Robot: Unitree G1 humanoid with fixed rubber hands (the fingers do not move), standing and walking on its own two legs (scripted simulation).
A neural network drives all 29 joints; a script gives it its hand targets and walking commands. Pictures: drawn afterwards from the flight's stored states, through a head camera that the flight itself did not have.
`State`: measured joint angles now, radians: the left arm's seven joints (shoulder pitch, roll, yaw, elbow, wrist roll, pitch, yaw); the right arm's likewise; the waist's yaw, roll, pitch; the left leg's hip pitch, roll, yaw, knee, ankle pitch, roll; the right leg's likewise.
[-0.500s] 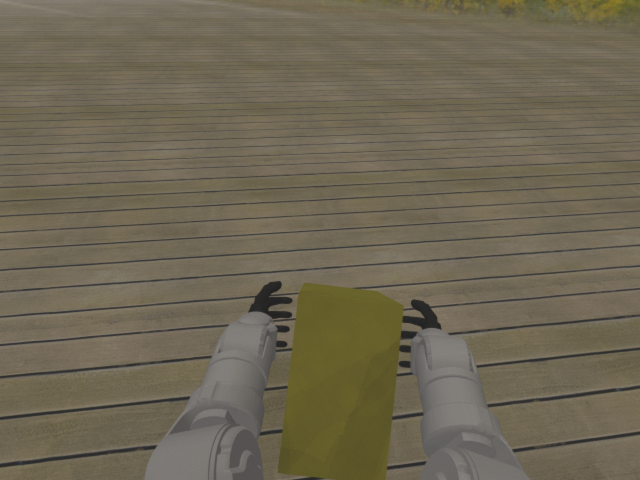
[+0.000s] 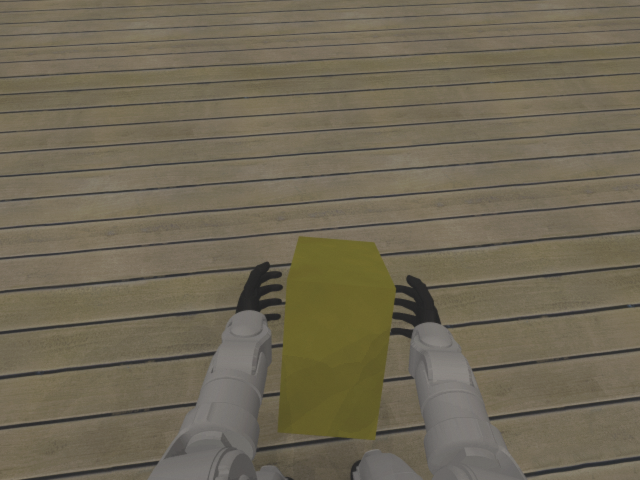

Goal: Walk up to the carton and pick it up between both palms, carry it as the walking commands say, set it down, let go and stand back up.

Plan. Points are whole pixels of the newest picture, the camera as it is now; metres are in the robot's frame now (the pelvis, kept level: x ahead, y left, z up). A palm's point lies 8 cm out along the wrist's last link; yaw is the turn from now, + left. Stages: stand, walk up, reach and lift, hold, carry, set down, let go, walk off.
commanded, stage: set down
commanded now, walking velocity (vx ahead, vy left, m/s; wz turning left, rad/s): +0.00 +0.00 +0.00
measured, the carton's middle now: (332, 325) +0.36 -0.05 -0.18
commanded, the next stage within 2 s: none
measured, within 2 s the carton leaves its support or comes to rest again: neither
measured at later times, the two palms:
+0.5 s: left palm (263, 335) +0.34 +0.06 -0.14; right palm (406, 348) +0.30 -0.16 -0.14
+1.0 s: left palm (266, 333) +0.38 +0.06 -0.22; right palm (391, 344) +0.33 -0.16 -0.23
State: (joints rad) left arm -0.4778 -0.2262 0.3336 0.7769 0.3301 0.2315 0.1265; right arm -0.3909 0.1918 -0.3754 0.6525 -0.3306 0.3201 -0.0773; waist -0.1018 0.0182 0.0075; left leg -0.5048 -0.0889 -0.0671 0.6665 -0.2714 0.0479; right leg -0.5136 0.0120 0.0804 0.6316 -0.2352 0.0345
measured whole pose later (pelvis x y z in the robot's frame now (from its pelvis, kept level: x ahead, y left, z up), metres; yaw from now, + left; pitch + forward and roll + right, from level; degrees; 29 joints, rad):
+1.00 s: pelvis -0.03 -0.01 -0.14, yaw -1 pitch +32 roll -2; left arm -0.76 -0.19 0.35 0.81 0.27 0.07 0.23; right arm -0.62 0.18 -0.42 0.68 -0.20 0.11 -0.21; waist -0.05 0.02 -0.09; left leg -1.45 -0.11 -0.06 1.38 -0.48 0.02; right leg -1.45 0.06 0.07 1.33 -0.43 0.05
